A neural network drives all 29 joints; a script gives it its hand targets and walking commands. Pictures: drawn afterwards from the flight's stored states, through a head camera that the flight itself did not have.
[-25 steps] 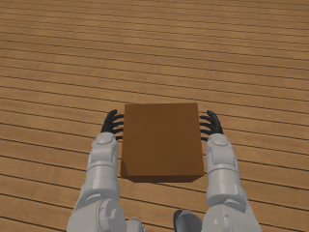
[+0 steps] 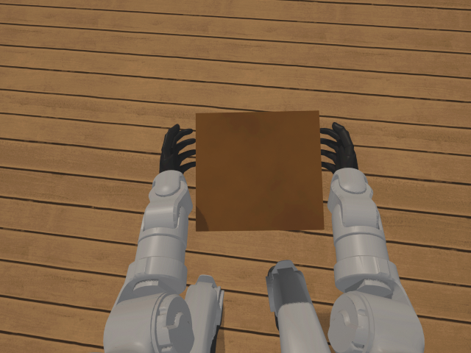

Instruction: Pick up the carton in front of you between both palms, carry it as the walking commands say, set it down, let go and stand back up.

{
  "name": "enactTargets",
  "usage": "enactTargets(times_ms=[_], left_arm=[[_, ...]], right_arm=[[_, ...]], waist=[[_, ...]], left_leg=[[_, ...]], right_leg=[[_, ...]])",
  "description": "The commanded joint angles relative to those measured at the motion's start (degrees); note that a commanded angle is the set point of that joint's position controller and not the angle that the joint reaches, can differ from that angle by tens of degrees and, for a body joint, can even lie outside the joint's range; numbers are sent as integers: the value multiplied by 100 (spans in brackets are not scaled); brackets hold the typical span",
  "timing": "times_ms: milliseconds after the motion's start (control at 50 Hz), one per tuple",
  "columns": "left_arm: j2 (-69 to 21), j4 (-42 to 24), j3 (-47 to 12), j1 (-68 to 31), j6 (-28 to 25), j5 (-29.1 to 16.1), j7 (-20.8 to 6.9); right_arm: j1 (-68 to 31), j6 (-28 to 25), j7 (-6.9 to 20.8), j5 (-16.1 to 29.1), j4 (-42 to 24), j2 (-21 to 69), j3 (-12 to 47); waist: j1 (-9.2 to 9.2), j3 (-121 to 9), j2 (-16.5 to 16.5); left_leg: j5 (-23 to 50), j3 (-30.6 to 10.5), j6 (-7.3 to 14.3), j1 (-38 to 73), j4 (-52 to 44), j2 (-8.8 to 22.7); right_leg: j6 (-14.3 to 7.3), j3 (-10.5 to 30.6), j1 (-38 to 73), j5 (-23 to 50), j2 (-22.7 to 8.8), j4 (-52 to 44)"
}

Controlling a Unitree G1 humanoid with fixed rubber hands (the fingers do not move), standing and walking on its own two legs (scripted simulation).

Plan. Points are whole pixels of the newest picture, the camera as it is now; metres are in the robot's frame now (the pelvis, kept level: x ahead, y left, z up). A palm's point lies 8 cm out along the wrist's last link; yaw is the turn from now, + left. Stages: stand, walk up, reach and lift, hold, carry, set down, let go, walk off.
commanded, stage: set down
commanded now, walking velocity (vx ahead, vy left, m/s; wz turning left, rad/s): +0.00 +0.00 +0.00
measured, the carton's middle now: (255, 177) +0.44 -0.05 -0.19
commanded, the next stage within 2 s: none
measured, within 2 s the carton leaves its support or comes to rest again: rests again in 1.36 s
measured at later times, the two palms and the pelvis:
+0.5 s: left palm (205, 174) +0.46 +0.06 -0.23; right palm (334, 177) +0.44 -0.23 -0.24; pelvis -0.03 -0.01 -0.12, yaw +4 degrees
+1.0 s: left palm (220, 180) +0.48 +0.04 -0.36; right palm (330, 183) +0.46 -0.25 -0.37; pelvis -0.04 -0.01 -0.21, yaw +7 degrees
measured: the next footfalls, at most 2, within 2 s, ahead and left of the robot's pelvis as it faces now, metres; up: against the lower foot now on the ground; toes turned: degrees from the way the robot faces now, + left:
none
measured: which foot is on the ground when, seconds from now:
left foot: down 0.00-1.00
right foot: down 0.00-1.00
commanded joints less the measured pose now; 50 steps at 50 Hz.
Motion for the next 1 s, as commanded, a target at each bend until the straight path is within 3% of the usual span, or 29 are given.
enactTargets(times_ms=[0,40,60,80,100,160,180,200,220,280,300,320,380,420,480,500,540,560,600,640,680,720,800,840,860,900,920,960,980], left_arm=[[-5342,468,-3310,-3643,-104,-653,-1547],[-5268,605,-3228,-3662,-92,-570,-1464],[-5103,547,-3150,-3804,-113,-612,-1444],[-5020,567,-3140,-3890,-102,-559,-1404],[-5119,655,-3113,-3991,-111,-636,-1357],[-5078,511,-3172,-4281,-165,-679,-1244],[-5059,578,-3187,-4289,-170,-744,-1215],[-5076,653,-3227,-4204,-164,-748,-1199],[-5018,481,-3211,-4438,-210,-784,-1182],[-4864,456,-3302,-4680,-224,-904,-1094],[-4826,445,-3258,-4719,-241,-907,-1072],[-4722,533,-3277,-4817,-223,-929,-1062],[-4655,698,-3183,-4919,-226,-880,-1003],[-4772,790,-3154,-5022,-209,-973,-1010],[-4535,852,-3093,-5264,-206,-940,-1008],[-4448,841,-3037,-5433,-227,-1001,-995],[-4352,836,-2970,-5776,-216,-1058,-967],[-4294,882,-2873,-5825,-227,-1014,-906],[-4150,927,-2813,-5956,-227,-1042,-875],[-4049,1150,-2693,-6037,-189,-953,-867],[-3923,1152,-2694,-6390,-194,-1089,-853],[-3806,1065,-2662,-6506,-218,-1129,-816],[-3970,1361,-2705,-6669,-161,-1287,-802],[-3857,1057,-2762,-7107,-196,-1464,-805],[-3791,1288,-2767,-6968,-160,-1428,-807],[-3846,1017,-2931,-7126,-172,-1544,-803],[-3886,1269,-2886,-6930,-141,-1398,-804],[-3899,1223,-3011,-7028,-202,-1524,-774],[-3757,1354,-2979,-6956,-217,-1481,-754]], right_arm=[[-3038,-190,1647,725,428,5216,3072],[-3218,-168,1675,670,581,5080,2865],[-3205,-125,1664,691,755,5137,2793],[-3339,-137,1666,731,695,5053,2805],[-3368,-137,1668,742,738,4997,2800],[-3675,-157,1672,771,680,4819,2697],[-3709,-171,1671,859,585,4737,2860],[-3651,-169,1668,888,629,4774,2849],[-3808,-163,1668,910,595,4692,2874],[-3988,-159,1635,1083,450,4579,2978],[-4166,-171,1607,1137,379,4462,3053],[-4072,-148,1587,1079,485,4455,2998],[-4489,-189,1605,1173,365,4314,3025],[-4571,-180,1592,1179,393,4124,2950],[-4763,-174,1596,1199,457,3994,2927],[-4928,-181,1594,1174,489,3894,2815],[-5271,-185,1554,1271,507,3683,2835],[-5441,-214,1540,1279,402,3633,2803],[-5514,-174,1534,1295,542,3568,2770],[-5564,-185,1584,1261,748,3441,2554],[-5677,-145,1623,1254,920,3327,2519],[-5788,-175,1611,1365,877,3240,2586],[-6328,-223,1637,1515,802,2979,2568],[-6386,-192,1650,1463,866,2866,2535],[-6484,-224,1644,1477,795,2712,2447],[-6562,-249,1679,1549,670,2583,2472],[-6498,-281,1744,1577,694,2565,2352],[-6590,-348,1797,1573,699,2408,2201],[-6364,-342,1826,1578,912,2423,2127]], waist=[[-338,-4685,-204],[-268,-4588,-113],[-367,-4555,-344],[-197,-4638,-180],[-355,-4699,-188],[-352,-4980,-63],[-438,-5076,-228],[-388,-5083,-50],[-408,-5200,-287],[-503,-5476,-330],[-385,-5583,-443],[-532,-5491,-503],[-417,-5422,-475],[-615,-5559,-366],[-586,-5357,-365],[-701,-5194,-467],[-701,-5280,-397],[-551,-5427,-392],[-695,-5331,-526],[-675,-4900,-272],[-793,-4999,-539],[-684,-4979,-431],[-807,-5078,-345],[-1098,-4904,-593],[-1038,-5002,-369],[-1276,-4981,-208],[-1154,-4688,141],[-1370,-4486,293],[-1338,-4323,322]], left_leg=[[1122,434,-57,664,-527,-433],[997,458,-60,416,-414,-464],[881,482,-50,232,-305,-461],[849,519,-49,196,-222,-481],[842,570,-85,52,-96,-499],[913,582,-84,-33,182,-560],[1059,603,-109,-88,310,-553],[1094,661,-126,-211,377,-603],[1072,667,-117,-368,537,-601],[1043,726,-120,-460,824,-633],[1060,774,-122,-724,982,-654],[920,757,-110,-895,1034,-662],[891,767,-84,-906,1225,-692],[789,851,-122,-1140,1433,-718],[654,885,-101,-1502,1644,-722],[544,859,-81,-1604,1736,-721],[413,900,-85,-1733,1942,-711],[385,963,-71,-1664,2019,-729],[323,957,-65,-1807,2171,-720],[125,976,-54,-1954,2222,-690],[27,952,-44,-2028,2404,-686],[142,1042,-49,-2174,2635,-708],[314,966,-25,-1937,2880,-711],[231,941,-19,-2298,3103,-715],[192,997,-28,-2236,3168,-721],[377,1005,-38,-2117,3281,-729],[488,1029,-57,-2097,3255,-744],[609,888,-68,-2128,3326,-733],[621,908,-78,-2124,3402,-720]], right_leg=[[-27,-581,3752,1283,414,5],[-38,-588,3473,1119,415,180],[-14,-614,3442,1067,420,230],[-14,-622,3243,988,421,387],[-27,-592,3353,1039,416,425],[23,-690,3027,1222,418,810],[44,-685,3074,1368,423,842],[44,-657,3103,1486,426,910],[67,-651,3132,1529,406,1009],[138,-712,3096,1624,422,1270],[143,-625,3296,1740,381,1309],[167,-684,3221,1716,397,1434],[213,-748,2851,1533,386,1665],[205,-762,2932,1556,378,1781],[214,-701,2780,1563,367,1993],[224,-734,2585,1418,357,2033],[216,-684,2572,1173,312,2172],[219,-722,2526,1052,312,2264],[245,-731,2426,1008,316,2337],[205,-716,2085,798,277,2466],[239,-789,2089,753,236,2658],[219,-689,2018,794,201,2751],[214,-805,1718,1029,182,3136],[181,-808,1739,970,148,3218],[181,-799,1716,906,134,3291],[144,-802,1616,1191,138,3322],[103,-779,1318,1249,129,3403],[25,-825,1017,1500,121,3606],[18,-801,929,1466,135,3611]])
